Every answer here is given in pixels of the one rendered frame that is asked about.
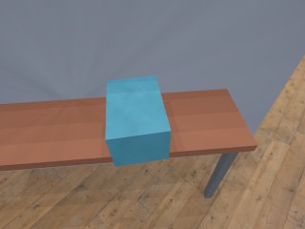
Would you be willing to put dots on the carton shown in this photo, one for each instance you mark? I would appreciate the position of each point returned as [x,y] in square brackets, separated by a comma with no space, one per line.
[137,126]

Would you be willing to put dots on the table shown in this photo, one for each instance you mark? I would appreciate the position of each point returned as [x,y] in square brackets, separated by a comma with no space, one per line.
[69,132]

